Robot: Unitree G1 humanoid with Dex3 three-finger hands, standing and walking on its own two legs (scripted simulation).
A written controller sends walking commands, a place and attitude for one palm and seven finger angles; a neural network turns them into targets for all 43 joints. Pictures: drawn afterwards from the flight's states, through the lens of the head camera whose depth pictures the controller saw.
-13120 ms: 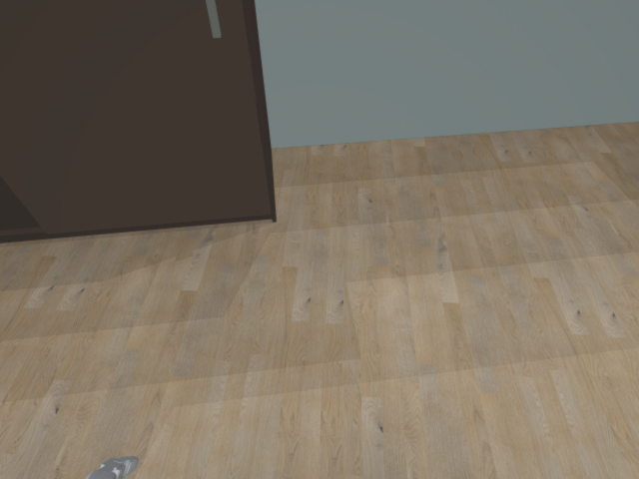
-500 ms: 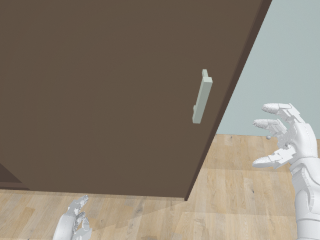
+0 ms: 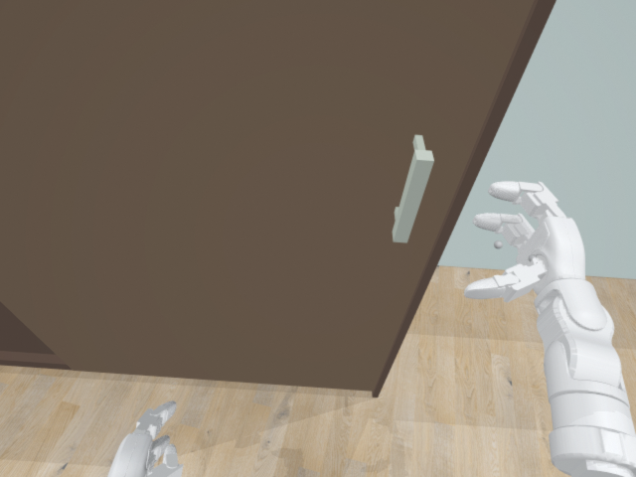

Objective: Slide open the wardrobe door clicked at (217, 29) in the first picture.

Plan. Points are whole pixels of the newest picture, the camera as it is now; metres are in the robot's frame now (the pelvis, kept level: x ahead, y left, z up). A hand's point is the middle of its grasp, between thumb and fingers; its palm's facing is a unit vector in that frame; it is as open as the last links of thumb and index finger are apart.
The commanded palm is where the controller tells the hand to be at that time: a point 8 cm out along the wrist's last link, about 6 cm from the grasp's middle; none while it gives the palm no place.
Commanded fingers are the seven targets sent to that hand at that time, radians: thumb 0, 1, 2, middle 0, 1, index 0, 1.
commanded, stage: move the hooked fingers beside the handle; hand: right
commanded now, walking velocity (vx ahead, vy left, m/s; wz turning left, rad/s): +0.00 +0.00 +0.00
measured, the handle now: (409, 190) +0.47 -0.09 +0.12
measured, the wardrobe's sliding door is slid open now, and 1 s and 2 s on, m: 0.00 0.00 0.00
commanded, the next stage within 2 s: feel for the door with the fingertips in 1.24 s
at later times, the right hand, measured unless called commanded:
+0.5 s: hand (459, 221) +0.41 -0.15 +0.13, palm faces +0.01 +1.00 -0.01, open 14.0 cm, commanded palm +0.38 -0.21 +0.13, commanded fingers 0.00 0.50 -0.30 0.30 1.20 0.30 1.20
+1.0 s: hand (464, 225) +0.41 -0.16 +0.12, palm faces +0.01 +1.00 +0.00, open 14.0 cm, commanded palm +0.38 -0.21 +0.13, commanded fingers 0.00 0.50 -0.30 0.30 1.20 0.30 1.20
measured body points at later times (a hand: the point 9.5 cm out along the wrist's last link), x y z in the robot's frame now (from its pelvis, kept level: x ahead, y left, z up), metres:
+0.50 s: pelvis -0.01 +0.00 +0.00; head +0.02 +0.01 +0.45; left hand +0.10 +0.26 -0.11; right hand +0.41 -0.21 +0.13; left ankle +0.01 +0.11 -0.73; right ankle -0.03 -0.11 -0.73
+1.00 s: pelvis +0.00 +0.00 +0.00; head +0.02 +0.00 +0.45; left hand +0.11 +0.25 -0.11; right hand +0.40 -0.21 +0.13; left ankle +0.01 +0.11 -0.73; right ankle -0.03 -0.11 -0.73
